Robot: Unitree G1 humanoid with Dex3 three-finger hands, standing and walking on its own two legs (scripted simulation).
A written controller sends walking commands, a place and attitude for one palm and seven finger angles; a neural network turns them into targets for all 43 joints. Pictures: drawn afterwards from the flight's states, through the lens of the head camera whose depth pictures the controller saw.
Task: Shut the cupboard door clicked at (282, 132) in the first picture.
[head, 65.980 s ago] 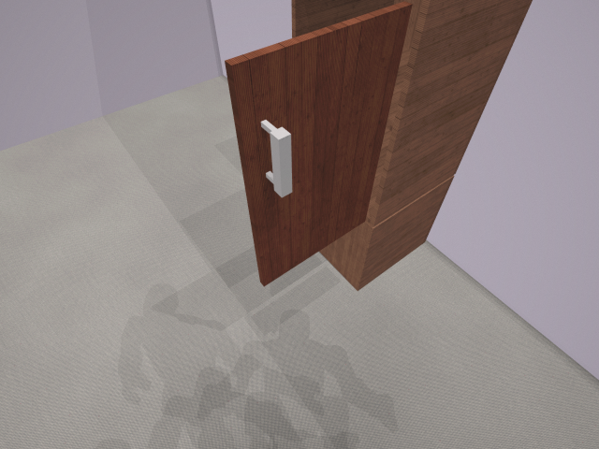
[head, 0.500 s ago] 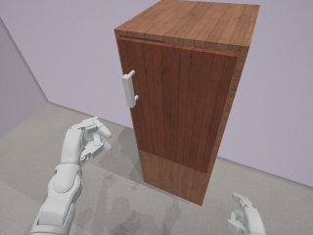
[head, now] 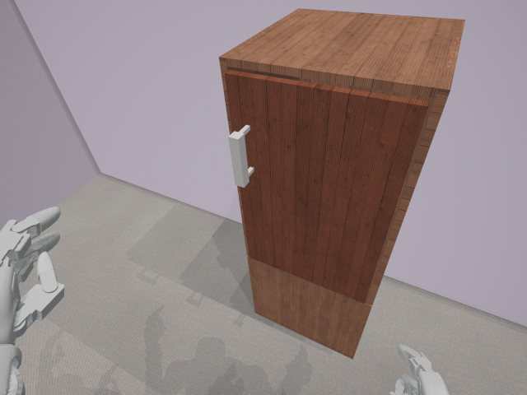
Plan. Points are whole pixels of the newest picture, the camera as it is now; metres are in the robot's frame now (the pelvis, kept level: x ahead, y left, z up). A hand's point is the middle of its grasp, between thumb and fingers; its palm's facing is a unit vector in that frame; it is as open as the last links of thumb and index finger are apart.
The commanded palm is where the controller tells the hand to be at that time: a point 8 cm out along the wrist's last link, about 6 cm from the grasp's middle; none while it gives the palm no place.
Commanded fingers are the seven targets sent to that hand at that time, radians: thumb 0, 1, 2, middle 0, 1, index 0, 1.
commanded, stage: draw the hand back to the body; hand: left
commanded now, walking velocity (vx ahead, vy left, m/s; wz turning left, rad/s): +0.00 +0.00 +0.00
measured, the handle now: (244, 155) +0.57 +0.12 +0.07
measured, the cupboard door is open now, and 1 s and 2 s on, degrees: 0 0 0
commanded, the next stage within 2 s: step back with the hand held close in 0.34 s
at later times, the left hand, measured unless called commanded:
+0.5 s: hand (65, 283) +0.19 +0.26 +0.16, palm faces +0.46 -0.79 -0.41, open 7.4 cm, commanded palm +0.14 +0.30 +0.17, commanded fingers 0.00 0.90 0.90 -0.20 -0.30 -0.20 -0.30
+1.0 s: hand (27, 313) +0.15 +0.29 +0.15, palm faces +0.42 -0.77 -0.48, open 7.4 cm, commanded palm +0.10 +0.32 +0.17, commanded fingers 0.00 0.90 0.90 -0.20 -0.30 -0.20 -0.30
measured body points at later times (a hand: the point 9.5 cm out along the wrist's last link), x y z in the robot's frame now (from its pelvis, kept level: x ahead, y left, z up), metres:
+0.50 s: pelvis +0.00 +0.00 +0.00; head -0.02 -0.03 +0.45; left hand +0.16 +0.30 +0.18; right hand +0.18 -0.22 -0.09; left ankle -0.02 +0.09 -0.74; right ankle +0.01 -0.12 -0.74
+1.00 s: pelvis -0.05 +0.02 -0.02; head -0.05 +0.03 +0.43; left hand +0.12 +0.33 +0.18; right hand +0.11 -0.23 -0.09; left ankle -0.02 +0.09 -0.74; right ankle +0.01 -0.12 -0.74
